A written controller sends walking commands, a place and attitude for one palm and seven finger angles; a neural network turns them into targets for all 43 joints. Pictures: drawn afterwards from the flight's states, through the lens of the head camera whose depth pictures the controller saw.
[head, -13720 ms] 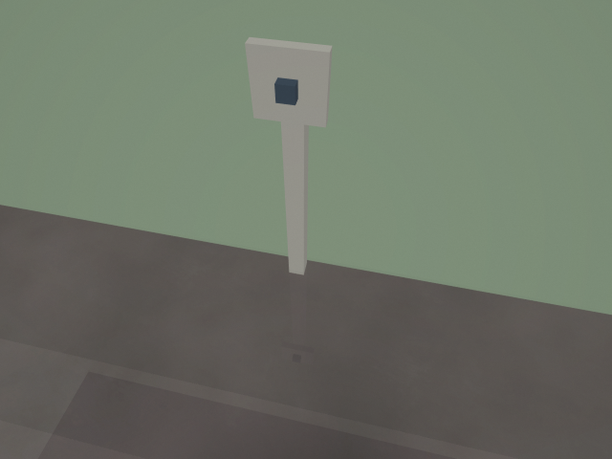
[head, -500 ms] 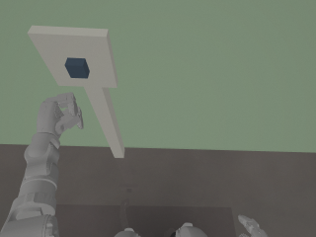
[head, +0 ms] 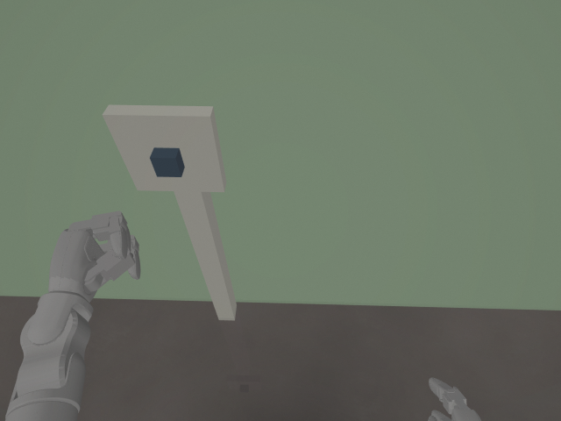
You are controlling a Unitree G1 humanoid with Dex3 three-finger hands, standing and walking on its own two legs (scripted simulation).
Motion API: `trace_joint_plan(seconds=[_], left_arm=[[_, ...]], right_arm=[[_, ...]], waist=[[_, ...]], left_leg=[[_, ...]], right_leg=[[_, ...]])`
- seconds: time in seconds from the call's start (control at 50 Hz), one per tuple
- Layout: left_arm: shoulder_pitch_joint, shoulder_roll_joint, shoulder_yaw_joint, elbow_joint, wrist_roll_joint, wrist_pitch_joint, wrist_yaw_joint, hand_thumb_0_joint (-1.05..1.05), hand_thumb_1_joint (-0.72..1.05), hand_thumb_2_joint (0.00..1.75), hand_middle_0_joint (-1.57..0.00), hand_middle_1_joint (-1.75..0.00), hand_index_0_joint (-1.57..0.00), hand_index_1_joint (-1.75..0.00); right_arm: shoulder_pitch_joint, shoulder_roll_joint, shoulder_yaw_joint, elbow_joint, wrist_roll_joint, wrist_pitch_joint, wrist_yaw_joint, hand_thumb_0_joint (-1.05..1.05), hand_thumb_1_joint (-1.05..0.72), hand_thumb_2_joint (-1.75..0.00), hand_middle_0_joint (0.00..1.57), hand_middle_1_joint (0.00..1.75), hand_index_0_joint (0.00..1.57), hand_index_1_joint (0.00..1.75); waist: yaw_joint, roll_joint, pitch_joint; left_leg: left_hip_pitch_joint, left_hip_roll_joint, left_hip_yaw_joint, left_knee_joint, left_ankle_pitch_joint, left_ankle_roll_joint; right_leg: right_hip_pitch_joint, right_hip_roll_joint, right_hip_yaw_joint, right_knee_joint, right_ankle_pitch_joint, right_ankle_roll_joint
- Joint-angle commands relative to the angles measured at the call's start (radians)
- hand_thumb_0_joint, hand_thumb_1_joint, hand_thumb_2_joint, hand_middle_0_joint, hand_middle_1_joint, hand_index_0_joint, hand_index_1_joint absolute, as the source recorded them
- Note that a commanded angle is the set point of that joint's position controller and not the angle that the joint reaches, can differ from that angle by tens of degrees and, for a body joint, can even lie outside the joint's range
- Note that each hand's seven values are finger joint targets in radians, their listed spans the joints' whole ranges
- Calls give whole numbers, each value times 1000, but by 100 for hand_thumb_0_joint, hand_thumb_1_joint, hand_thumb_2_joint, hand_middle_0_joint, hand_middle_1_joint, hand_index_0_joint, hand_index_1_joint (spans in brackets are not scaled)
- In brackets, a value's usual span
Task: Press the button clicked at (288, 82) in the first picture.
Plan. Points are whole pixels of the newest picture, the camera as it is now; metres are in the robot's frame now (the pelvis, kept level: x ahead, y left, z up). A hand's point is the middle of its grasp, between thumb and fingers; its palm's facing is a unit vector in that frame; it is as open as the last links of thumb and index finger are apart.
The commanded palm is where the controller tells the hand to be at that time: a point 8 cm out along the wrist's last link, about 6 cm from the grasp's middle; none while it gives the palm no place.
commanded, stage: draw the hand back to the body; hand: left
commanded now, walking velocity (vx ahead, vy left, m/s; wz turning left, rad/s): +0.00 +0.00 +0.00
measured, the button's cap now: (168, 161) +0.53 +0.23 +0.06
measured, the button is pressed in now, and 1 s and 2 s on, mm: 0 0 0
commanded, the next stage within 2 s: step back with the hand held close in 1.02 s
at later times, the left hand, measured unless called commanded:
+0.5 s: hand (75, 286) +0.23 +0.23 +0.15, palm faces +0.37 -0.87 -0.34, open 3.1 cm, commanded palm +0.18 +0.27 +0.17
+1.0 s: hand (27, 332) +0.17 +0.24 +0.18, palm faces +0.43 -0.82 -0.38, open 3.1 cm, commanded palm +0.12 +0.27 +0.20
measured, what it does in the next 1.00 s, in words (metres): stands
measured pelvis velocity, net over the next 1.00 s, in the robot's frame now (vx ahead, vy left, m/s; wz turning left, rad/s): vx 0.00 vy -0.01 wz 0.01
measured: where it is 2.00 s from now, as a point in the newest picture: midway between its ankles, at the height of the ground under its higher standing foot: outside the picture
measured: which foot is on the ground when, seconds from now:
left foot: down 0.00-1.00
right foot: down 0.00-1.00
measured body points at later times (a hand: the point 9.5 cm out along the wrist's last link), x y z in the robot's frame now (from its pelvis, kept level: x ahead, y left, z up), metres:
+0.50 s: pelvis +0.02 -0.01 +0.03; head +0.01 -0.03 +0.48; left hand +0.21 +0.28 +0.17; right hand +0.21 -0.22 -0.06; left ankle -0.03 +0.09 -0.72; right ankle +0.03 -0.11 -0.72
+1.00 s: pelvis +0.00 -0.01 +0.03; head -0.03 -0.03 +0.48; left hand +0.15 +0.28 +0.20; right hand +0.20 -0.22 -0.05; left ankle -0.03 +0.09 -0.72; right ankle +0.03 -0.11 -0.72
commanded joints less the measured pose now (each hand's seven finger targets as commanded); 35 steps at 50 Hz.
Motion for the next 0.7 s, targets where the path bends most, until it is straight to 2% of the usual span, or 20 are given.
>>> trace_joint_plan(seconds=[0.0, 0.02, 0.04, 0.06, 0.08, 0.1, 0.12, 0.14, 0.16, 0.18, 0.26, 0.32, 0.42, 0.44, 0.5, 0.54, 0.56, 0.62, 0.66, 0.68], left_arm=[[-226, 182, 36, -285, -13, -4, -4, 0, 90, 90, -130, -150, -130, -150], [-202, 193, 52, -308, -13, 9, 0, 0, 90, 90, -130, -150, -130, -150], [-214, 284, 26, -433, 130, 9, 140, 0, 90, 90, -130, -150, -130, -150], [-144, 255, 34, -438, 146, 28, 216, 0, 90, 90, -130, -150, -130, -150], [-81, 171, -18, -443, 150, 46, 247, 0, 90, 90, -130, -150, -130, -150], [-37, 157, -31, -454, 163, 61, 277, 0, 90, 90, -130, -150, -130, -150], [-24, 176, -13, -505, 175, 65, 303, 0, 90, 90, -130, -150, -130, -150], [5, 172, -15, -540, 186, 69, 321, 0, 90, 90, -130, -150, -130, -150], [45, 184, -6, -563, 191, 74, 335, 0, 90, 90, -130, -150, -130, -150], [62, 172, -13, -581, 198, 79, 344, 0, 90, 90, -130, -150, -130, -150], [108, 183, 11, -630, 212, 94, 373, 0, 90, 90, -130, -150, -130, -150], [126, 162, -1, -701, 223, 95, 382, 0, 90, 90, -130, -150, -130, -150], [265, 159, 11, -812, 230, 95, 392, 0, 90, 90, -130, -150, -130, -150], [311, 165, 27, -820, 229, 97, 393, 0, 90, 90, -130, -150, -130, -150], [398, 163, 49, -855, 229, 102, 389, 0, 90, 90, -130, -150, -130, -150], [443, 175, 77, -882, 228, 101, 389, 0, 90, 90, -130, -150, -130, -150], [461, 181, 86, -881, 230, 104, 387, 0, 90, 90, -130, -150, -130, -150], [497, 179, 101, -937, 230, 95, 387, 0, 90, 90, -130, -150, -130, -150], [523, 184, 111, -968, 231, 91, 386, 0, 90, 90, -130, -150, -130, -150], [539, 185, 115, -985, 229, 88, 387, 0, 90, 90, -130, -150, -130, -150]], right_arm=[[-113, -121, -42, -166, 4, -100, -20, 0, -90, -90, 20, 30, 20, 30], [-120, -120, -39, -170, 2, -109, -22, 0, -90, -90, 20, 30, 20, 30], [-139, -119, -50, -158, -19, -102, -25, 0, -90, -90, 20, 30, 20, 30], [-139, -111, -49, -151, -22, -104, -29, 0, -90, -90, 20, 30, 20, 30], [-149, -103, -41, -162, -22, -107, -29, 0, -90, -90, 20, 30, 20, 30], [-156, -101, -41, -156, -21, -104, -29, 0, -90, -90, 20, 30, 20, 30], [-156, -98, -38, -150, -22, -104, -29, 0, -90, -90, 20, 30, 20, 30], [-159, -92, -35, -147, -25, -106, -27, 0, -90, -90, 20, 30, 20, 30], [-160, -95, -35, -139, -30, -105, -27, 0, -90, -90, 20, 30, 20, 30], [-165, -89, -31, -139, -31, -102, -26, 0, -90, -90, 20, 30, 20, 30], [-181, -86, -34, -125, -40, -92, -28, 0, -90, -90, 20, 30, 20, 30], [-193, -76, -30, -126, -43, -93, -25, 0, -90, -90, 20, 30, 20, 30], [-201, -74, -33, -128, -55, -106, -15, 0, -90, -90, 20, 30, 20, 30], [-202, -72, -37, -126, -57, -107, -13, 0, -90, -90, 20, 30, 20, 30], [-206, -70, -39, -125, -60, -100, -4, 0, -90, -90, 20, 30, 20, 30], [-210, -67, -43, -125, -62, -97, -1, 0, -90, -90, 20, 30, 20, 30], [-215, -68, -44, -124, -61, -95, -2, 0, -90, -90, 20, 30, 20, 30], [-215, -60, -45, -128, -61, -95, 1, 0, -90, -90, 20, 30, 20, 30], [-221, -59, -47, -130, -61, -100, -1, 0, -90, -90, 20, 30, 20, 30], [-220, -57, -48, -134, -60, -102, -3, 0, -90, -90, 20, 30, 20, 30]], waist=[[-3, 34, -138], [12, 45, -146], [40, 12, -139], [28, -31, -102], [25, -52, -75], [28, -37, -58], [33, 4, -79], [34, 51, -70], [41, 17, -80], [39, 24, -72], [40, -22, -35], [43, 54, -27], [59, 24, -58], [62, -1, -55], [68, -12, -19], [74, -22, -24], [77, -29, 1], [79, 26, 0], [83, -1, 6], [83, 10, -1]], left_leg=[[60, 17, -91, -183, 182, -29], [70, 16, -91, -189, 196, -30], [93, 15, -90, -233, 194, -9], [96, 26, -88, -253, 178, -8], [101, 21, -85, -267, 180, -10], [115, 25, -79, -277, 187, -10], [145, 24, -81, -290, 217, -14], [172, 25, -78, -300, 254, -20], [183, 24, -70, -301, 291, -14], [203, 22, -65, -315, 308, -17], [236, 20, -48, -344, 329, -10], [285, 16, -48, -369, 358, -17], [338, 17, -52, -378, 480, -19], [339, 19, -48, -374, 503, -17], [324, 22, -50, -379, 537, -22], [327, 21, -47, -375, 548, -20], [319, 24, -47, -376, 540, -21], [327, 22, -43, -378, 537, -24], [324, 24, -47, -376, 529, -24], [334, 25, -45, -377, 523, -23]], right_leg=[[165, -2, 32, -94, 93, -10], [183, -4, 32, -95, 104, -13], [241, -26, 66, -157, 83, -24], [245, -25, 65, -183, 70, -20], [254, -24, 60, -188, 81, -16], [277, -28, 60, -197, 91, -16], [310, -28, 58, -204, 120, -19], [324, -28, 54, -210, 150, -21], [360, -25, 56, -228, 184, -21], [372, -25, 56, -235, 197, -18], [413, -23, 59, -284, 229, -13], [430, -22, 53, -297, 242, -15], [488, -17, 49, -303, 332, -12], [495, -17, 47, -304, 355, -9], [505, -14, 47, -308, 375, -8], [509, -15, 48, -310, 392, -5], [503, -10, 50, -315, 383, -7], [500, -12, 51, -318, 375, -6], [497, -6, 51, -322, 367, -6], [494, -9, 55, -321, 365, -4]])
